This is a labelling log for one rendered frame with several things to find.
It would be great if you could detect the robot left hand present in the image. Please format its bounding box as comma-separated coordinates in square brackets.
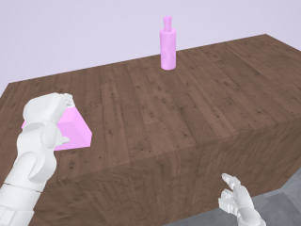
[23, 92, 75, 147]

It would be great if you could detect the robot right hand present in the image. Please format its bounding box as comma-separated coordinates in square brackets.
[218, 173, 254, 217]

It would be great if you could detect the table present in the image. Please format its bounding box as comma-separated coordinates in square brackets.
[0, 34, 301, 226]

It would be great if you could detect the robot right forearm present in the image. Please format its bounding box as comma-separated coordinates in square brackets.
[237, 207, 266, 226]

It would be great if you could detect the sponge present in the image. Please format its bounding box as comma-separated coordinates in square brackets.
[22, 107, 92, 151]

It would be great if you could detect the robot left forearm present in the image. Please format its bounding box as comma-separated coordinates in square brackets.
[0, 119, 57, 226]

